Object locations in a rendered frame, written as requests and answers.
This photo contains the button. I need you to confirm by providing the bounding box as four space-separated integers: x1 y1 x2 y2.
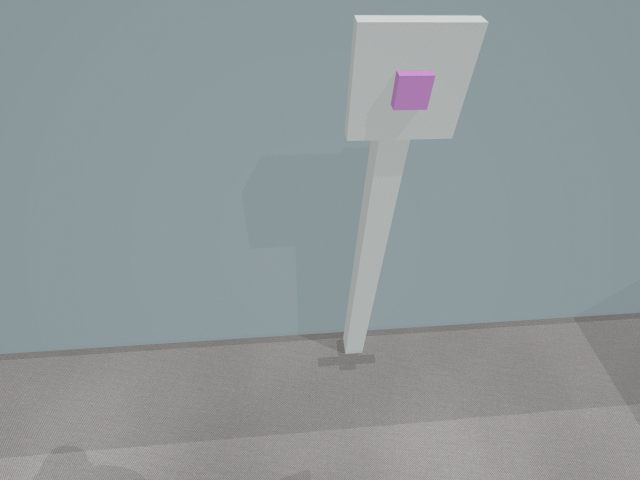
391 70 435 110

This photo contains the panel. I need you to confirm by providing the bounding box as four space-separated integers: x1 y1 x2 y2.
343 15 489 354

